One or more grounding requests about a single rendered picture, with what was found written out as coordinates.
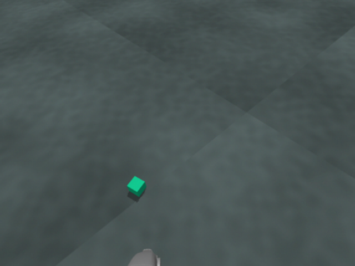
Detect small box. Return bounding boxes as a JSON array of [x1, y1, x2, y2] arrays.
[[127, 176, 146, 196]]

